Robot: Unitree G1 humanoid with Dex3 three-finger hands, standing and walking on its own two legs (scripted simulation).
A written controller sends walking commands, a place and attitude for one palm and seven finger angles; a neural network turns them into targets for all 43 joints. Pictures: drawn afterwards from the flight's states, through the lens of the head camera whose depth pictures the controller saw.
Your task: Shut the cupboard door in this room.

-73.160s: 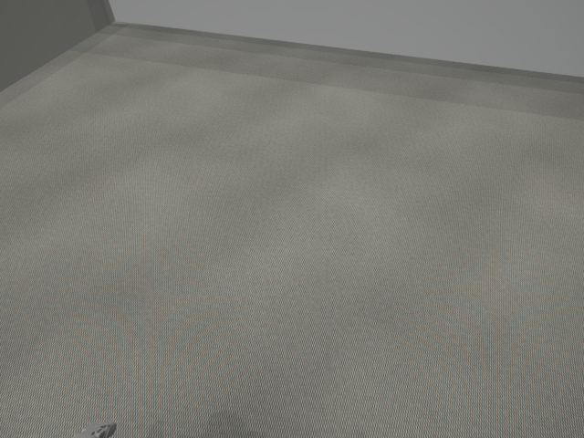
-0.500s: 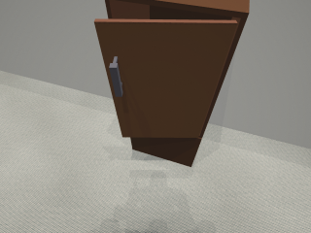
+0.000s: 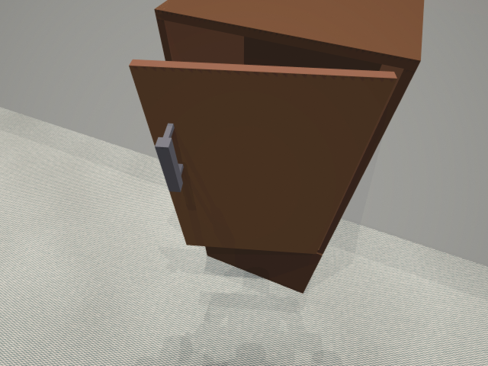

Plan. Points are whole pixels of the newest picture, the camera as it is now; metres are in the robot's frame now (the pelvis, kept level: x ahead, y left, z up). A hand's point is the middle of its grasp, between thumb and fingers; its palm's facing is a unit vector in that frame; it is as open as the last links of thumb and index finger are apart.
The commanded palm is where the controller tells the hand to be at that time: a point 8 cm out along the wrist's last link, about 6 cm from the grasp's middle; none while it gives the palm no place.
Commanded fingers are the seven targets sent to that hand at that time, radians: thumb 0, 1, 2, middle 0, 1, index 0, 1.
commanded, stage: come to a stop and stand still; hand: left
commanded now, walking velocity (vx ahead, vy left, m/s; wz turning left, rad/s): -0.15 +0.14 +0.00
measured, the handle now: (172, 158) +0.45 +0.17 +0.06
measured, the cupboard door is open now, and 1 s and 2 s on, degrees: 18 18 18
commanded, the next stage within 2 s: look again from close up in 0.74 s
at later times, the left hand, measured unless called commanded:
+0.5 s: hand out of the picture +0.03 +0.23 -0.17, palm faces +0.04 -0.97 -0.24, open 7.4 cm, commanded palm none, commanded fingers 0.00 0.90 0.90 -0.20 -0.30 -0.20 -0.30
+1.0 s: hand out of the picture -0.03 +0.19 -0.17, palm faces +0.01 -0.98 -0.22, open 7.4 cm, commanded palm none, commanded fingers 0.00 0.90 0.90 -0.20 -0.30 -0.20 -0.30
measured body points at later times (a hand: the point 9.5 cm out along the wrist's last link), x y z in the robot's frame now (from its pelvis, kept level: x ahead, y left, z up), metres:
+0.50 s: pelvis -0.02 +0.03 +0.01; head +0.02 +0.04 +0.45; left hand +0.03 +0.28 -0.15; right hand +0.04 -0.20 -0.14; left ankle -0.02 +0.13 -0.73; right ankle -0.05 -0.10 -0.73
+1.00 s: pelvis -0.04 +0.01 +0.00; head -0.03 +0.01 +0.45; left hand -0.03 +0.24 -0.15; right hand -0.05 -0.22 -0.15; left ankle -0.02 +0.13 -0.73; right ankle -0.05 -0.10 -0.73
